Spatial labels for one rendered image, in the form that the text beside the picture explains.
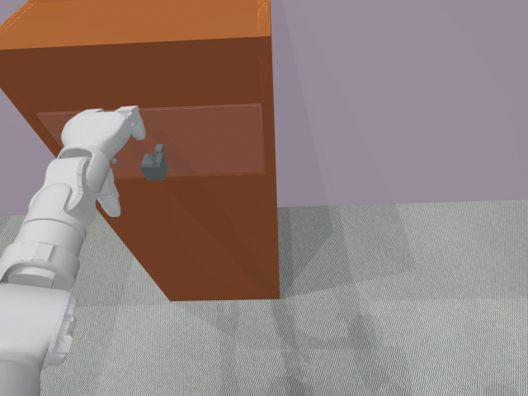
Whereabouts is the left robot upper arm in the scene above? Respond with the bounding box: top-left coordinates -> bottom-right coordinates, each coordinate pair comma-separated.
0,282 -> 78,396

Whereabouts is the left robot forearm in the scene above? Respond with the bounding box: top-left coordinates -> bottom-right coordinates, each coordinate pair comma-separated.
0,144 -> 110,290

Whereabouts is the cabinet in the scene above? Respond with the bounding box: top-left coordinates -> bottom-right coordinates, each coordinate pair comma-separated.
0,0 -> 280,301

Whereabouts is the handle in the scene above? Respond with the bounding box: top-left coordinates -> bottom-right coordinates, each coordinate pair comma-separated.
140,144 -> 168,181

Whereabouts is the drawer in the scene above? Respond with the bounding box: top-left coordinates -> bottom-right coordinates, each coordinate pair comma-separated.
37,103 -> 264,177

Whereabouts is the robot left hand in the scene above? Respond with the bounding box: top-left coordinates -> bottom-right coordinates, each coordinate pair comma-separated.
61,106 -> 146,217

